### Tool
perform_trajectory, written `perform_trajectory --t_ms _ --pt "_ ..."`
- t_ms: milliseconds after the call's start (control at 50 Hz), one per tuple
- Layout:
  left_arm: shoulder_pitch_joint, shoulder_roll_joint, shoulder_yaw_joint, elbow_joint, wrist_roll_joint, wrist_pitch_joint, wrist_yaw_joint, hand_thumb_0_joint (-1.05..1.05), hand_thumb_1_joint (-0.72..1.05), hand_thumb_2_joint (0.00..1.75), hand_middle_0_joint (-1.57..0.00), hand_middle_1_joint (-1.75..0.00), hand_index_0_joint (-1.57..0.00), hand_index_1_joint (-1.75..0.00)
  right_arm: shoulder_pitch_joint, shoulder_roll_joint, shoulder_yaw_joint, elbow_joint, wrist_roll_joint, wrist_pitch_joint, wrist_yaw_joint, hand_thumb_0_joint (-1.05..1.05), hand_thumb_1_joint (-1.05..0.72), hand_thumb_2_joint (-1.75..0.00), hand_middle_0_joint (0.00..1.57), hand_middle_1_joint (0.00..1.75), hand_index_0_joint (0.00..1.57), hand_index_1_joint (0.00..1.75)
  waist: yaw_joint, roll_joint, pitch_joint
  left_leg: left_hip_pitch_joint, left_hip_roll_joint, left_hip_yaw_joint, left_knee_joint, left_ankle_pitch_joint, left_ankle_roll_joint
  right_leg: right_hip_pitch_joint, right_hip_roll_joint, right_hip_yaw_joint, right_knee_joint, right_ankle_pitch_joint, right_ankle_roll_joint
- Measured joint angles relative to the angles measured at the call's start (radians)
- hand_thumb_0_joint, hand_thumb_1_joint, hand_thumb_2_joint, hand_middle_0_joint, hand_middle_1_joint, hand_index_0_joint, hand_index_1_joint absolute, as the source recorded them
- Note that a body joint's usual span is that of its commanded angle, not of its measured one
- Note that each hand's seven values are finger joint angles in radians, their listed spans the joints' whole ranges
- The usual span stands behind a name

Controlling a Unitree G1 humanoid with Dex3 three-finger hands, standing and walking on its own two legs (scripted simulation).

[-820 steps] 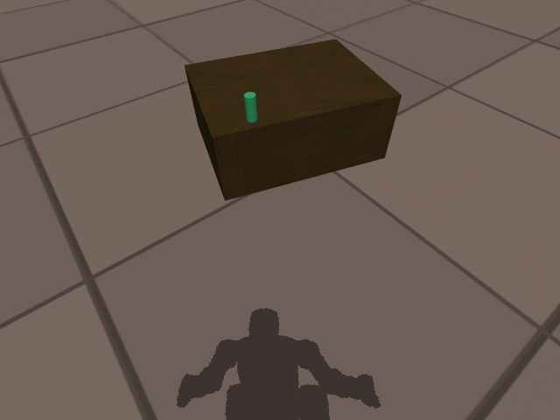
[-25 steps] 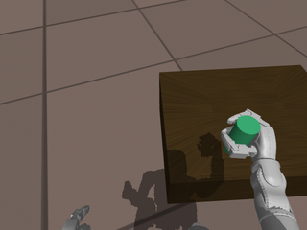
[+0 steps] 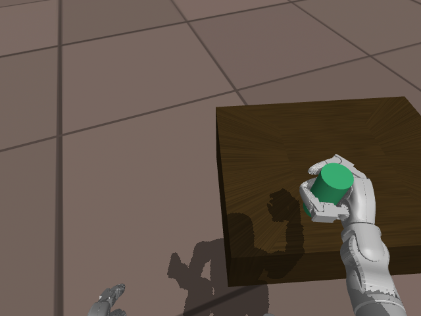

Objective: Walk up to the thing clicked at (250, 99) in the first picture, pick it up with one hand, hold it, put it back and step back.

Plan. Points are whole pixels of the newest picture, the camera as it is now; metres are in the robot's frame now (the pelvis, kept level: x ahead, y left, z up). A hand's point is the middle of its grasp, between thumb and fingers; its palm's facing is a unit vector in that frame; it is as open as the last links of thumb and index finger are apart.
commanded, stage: hold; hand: right
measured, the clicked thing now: (325, 193) +0.33 -0.18 +0.06
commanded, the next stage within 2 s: crouch in 2.00 s
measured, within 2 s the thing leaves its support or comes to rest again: neither
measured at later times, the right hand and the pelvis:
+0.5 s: hand (319, 193) +0.33 -0.16 +0.06, palm faces +0.11 +0.99 +0.01, open 6.9 cm; pelvis +0.00 +0.00 +0.00, yaw +0 degrees
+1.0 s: hand (319, 195) +0.33 -0.16 +0.06, palm faces +0.11 +0.99 +0.01, open 6.9 cm; pelvis +0.00 +0.00 +0.00, yaw +0 degrees
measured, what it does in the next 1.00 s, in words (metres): stands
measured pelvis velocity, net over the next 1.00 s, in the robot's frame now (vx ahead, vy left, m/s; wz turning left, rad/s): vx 0.00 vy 0.00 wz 0.00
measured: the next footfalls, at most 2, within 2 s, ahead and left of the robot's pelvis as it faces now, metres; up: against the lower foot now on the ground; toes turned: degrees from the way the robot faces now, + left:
none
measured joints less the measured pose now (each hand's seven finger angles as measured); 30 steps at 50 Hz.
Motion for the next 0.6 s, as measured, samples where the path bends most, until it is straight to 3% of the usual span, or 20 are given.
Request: perform_trajectory --t_ms 600 --pt "-0.008 -0.003 -0.003 0.006 0.003 -0.010 0.000 0.01 0.91 0.89 -0.20 -0.31 -0.20 -0.31 0.011 0.007 0.003 -0.006 0.000 -0.003 -0.006 -0.02 0.04 -1.15 0.91 1.09 0.91 1.11 0.000 0.000 0.011 0.024 -0.001 -0.003 -0.025 0.011 0.001 0.026 0.000 -0.003 -0.027 0.011 0.001"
